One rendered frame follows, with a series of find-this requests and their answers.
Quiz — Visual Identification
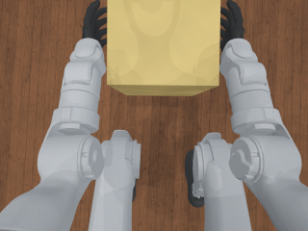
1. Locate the right robot hand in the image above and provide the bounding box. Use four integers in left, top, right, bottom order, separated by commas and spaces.
219, 0, 244, 52

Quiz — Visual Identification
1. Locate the robot left upper arm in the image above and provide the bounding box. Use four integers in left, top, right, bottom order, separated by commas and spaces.
0, 134, 105, 231

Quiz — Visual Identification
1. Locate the left robot thigh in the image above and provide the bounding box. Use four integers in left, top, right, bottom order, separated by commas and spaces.
88, 137, 141, 231

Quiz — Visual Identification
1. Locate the right robot forearm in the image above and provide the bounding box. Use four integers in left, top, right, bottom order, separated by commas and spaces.
219, 38, 302, 167

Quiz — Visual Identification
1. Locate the left robot forearm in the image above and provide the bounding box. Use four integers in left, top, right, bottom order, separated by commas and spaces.
38, 38, 107, 174

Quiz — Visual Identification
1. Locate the carton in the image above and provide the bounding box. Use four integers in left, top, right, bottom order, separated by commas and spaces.
107, 0, 221, 96

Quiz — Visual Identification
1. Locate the robot left foot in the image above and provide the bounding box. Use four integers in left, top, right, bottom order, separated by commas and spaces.
132, 178, 137, 202

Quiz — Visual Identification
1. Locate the robot right upper arm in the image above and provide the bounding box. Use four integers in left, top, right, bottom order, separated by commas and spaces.
228, 135, 308, 231

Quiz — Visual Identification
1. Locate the left robot hand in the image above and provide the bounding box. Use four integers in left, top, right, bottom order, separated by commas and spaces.
82, 0, 108, 48

